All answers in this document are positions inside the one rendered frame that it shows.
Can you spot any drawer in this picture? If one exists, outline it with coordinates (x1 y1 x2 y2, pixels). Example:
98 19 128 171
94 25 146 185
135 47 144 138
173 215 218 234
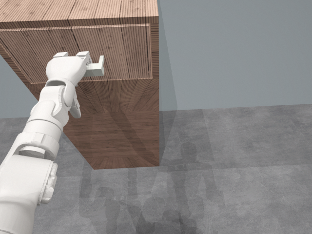
0 23 151 83

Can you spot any robot left upper arm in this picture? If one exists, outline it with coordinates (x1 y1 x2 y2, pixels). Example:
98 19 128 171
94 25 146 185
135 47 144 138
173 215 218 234
0 155 58 234

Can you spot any left robot hand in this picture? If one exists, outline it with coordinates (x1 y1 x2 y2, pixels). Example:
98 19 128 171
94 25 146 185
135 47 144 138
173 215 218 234
46 51 92 118

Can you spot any cabinet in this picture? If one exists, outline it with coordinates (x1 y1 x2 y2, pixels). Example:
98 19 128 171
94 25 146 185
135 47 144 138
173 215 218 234
0 0 159 170

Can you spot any left robot forearm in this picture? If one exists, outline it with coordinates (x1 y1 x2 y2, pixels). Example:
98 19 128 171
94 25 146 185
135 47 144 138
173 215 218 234
0 78 76 177

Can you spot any handle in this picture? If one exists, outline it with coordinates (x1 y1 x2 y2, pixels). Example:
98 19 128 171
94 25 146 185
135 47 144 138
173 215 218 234
83 56 104 77

